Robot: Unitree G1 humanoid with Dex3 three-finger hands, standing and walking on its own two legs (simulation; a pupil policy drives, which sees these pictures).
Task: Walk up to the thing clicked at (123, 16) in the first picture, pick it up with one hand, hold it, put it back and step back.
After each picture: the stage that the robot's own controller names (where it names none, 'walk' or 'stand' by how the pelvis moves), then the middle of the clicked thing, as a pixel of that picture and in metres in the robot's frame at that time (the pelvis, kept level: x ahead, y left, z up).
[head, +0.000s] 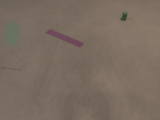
stand; (124, 16) +1.96 -0.59 -0.72
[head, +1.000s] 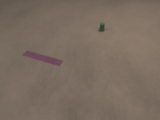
walk; (102, 27) +1.88 -0.11 -0.69
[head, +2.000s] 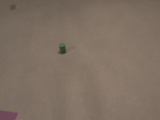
walk; (62, 48) +1.25 +0.30 -0.71
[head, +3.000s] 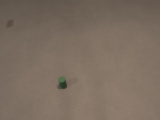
walk; (62, 82) +0.81 +0.28 -0.71
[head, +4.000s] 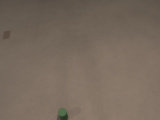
walk; (63, 114) +0.51 +0.23 -0.71
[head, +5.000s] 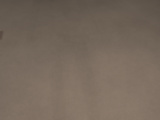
stand; out of the picture +0.38 +0.18 -0.70
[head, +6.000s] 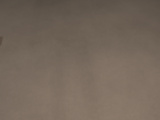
stand; out of the picture +0.34 +0.19 -0.72
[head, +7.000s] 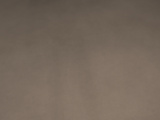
stand; out of the picture +0.33 +0.21 -0.72
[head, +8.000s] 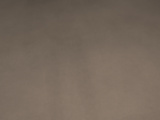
stand; out of the picture +0.33 +0.22 -0.72
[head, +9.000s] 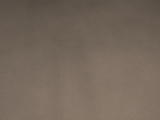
stand; out of the picture +0.33 +0.21 -0.73
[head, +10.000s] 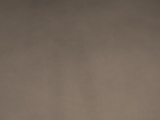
stand; out of the picture +0.33 +0.21 -0.73
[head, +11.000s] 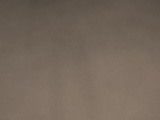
stand; out of the picture +0.33 +0.21 -0.73
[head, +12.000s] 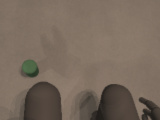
go down; (31, 69) +0.41 +0.23 -0.36
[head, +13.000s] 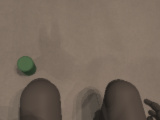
go down; (27, 66) +0.40 +0.25 -0.30
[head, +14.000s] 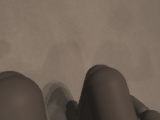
close in; out of the picture +0.38 +0.28 -0.22
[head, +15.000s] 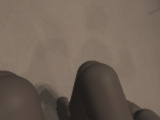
close; out of the picture +0.38 +0.29 -0.22
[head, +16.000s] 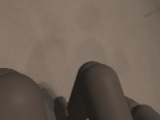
lift; out of the picture +0.36 +0.28 -0.22
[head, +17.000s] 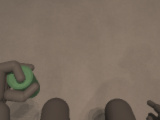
lift; (25, 83) +0.32 +0.20 -0.01
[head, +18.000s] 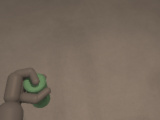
hold; (38, 91) +0.31 +0.17 +0.00
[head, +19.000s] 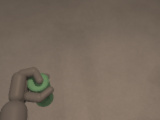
hold; (41, 90) +0.32 +0.16 -0.01
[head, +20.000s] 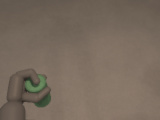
crouch; (39, 91) +0.33 +0.17 -0.03
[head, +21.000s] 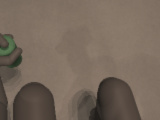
lower; (8, 53) +0.43 +0.23 -0.10
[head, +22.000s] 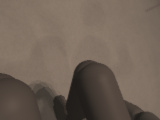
lower; out of the picture +0.40 +0.30 -0.22
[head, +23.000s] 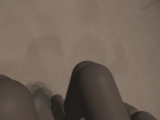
lower; out of the picture +0.40 +0.30 -0.22
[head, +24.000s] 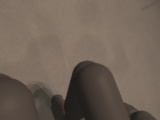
lower; out of the picture +0.39 +0.30 -0.22
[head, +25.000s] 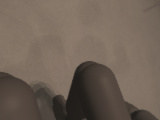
lower; out of the picture +0.39 +0.30 -0.22
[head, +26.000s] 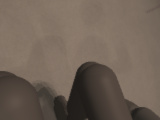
open; out of the picture +0.38 +0.29 -0.23
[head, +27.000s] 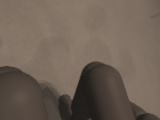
stand; out of the picture +0.38 +0.28 -0.22
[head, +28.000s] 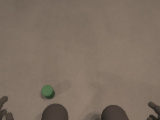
walk; (48, 92) +0.39 +0.21 -0.50
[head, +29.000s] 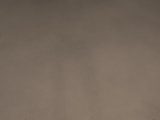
stand; out of the picture +0.36 +0.19 -0.66
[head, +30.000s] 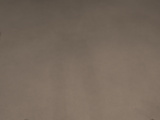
stand; out of the picture +0.36 +0.19 -0.67
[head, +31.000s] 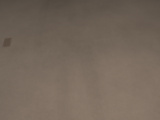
stand; out of the picture +0.38 +0.18 -0.72
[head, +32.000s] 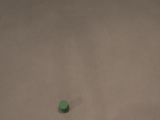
walk; (64, 106) +0.45 +0.20 -0.69
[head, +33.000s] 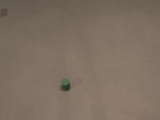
walk; (66, 84) +0.67 +0.20 -0.70
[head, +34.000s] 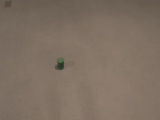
stand; (60, 63) +0.99 +0.20 -0.71
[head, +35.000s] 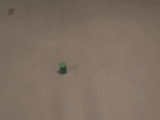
stand; (63, 68) +0.97 +0.21 -0.72
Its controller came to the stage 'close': yes
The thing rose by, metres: 0.71
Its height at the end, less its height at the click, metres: +0.00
